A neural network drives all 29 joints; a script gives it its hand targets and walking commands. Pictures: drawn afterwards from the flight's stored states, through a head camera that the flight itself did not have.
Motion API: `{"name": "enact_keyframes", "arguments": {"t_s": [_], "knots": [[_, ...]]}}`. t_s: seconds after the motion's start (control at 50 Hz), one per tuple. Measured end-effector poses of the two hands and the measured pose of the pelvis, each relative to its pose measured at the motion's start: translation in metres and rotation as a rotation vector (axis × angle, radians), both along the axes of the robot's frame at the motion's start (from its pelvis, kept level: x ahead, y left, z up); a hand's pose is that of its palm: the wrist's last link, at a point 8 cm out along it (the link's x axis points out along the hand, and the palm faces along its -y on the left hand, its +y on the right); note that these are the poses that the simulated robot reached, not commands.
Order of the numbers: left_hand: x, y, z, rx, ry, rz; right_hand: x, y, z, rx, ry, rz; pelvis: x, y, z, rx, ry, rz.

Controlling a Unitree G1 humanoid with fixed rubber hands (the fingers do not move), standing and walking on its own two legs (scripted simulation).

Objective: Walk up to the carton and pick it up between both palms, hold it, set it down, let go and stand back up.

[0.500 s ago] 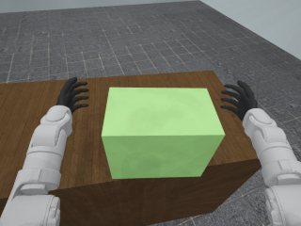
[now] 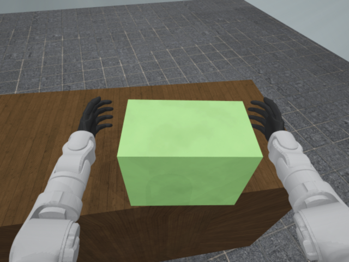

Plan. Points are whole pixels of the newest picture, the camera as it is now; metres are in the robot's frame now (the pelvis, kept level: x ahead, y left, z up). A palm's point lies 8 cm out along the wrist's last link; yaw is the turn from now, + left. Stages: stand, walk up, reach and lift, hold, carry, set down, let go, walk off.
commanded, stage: reach and lift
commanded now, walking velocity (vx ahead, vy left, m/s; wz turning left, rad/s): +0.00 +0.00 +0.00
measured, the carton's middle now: (184, 155) +0.37 +0.00 +0.04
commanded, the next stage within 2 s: none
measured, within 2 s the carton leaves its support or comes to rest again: neither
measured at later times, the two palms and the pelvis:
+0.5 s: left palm (107, 130) +0.39 +0.19 +0.10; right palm (260, 131) +0.40 -0.18 +0.10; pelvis +0.00 +0.00 +0.00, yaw -1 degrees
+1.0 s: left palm (106, 132) +0.38 +0.19 +0.10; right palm (259, 131) +0.40 -0.18 +0.11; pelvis -0.01 +0.00 +0.00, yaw -1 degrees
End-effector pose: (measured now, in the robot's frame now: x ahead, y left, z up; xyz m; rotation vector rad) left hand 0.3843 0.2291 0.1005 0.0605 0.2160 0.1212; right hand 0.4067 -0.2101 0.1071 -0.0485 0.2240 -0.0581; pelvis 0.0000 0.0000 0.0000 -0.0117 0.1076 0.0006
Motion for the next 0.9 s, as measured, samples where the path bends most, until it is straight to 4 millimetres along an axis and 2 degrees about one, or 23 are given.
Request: {"name": "enact_keyframes", "arguments": {"t_s": [0.14, 0.28, 0.38, 0.9], "knots": [[0.002, -0.009, -0.001, -0.002, -0.012, -0.006, -0.001, 0.008, -0.001, -0.001, 0.007, 0.006, -0.003, 0.0, 0.0, -0.001, 0.011, -0.001], [0.004, -0.027, -0.004, -0.014, -0.024, -0.016, -0.001, 0.028, -0.004, 0.007, 0.009, 0.018, -0.004, 0.002, -0.001, -0.002, 0.021, -0.005], [0.005, -0.04, -0.006, -0.025, -0.024, -0.012, -0.001, 0.033, -0.004, 0.008, 0.006, 0.001, -0.005, 0.003, 0.0, -0.001, 0.014, -0.011], [0.0, -0.04, -0.004, -0.04, -0.039, 0.029, -0.005, 0.035, -0.001, 0.015, -0.004, -0.026, -0.007, 0.003, 0.0, -0.004, 0.013, -0.017]]}}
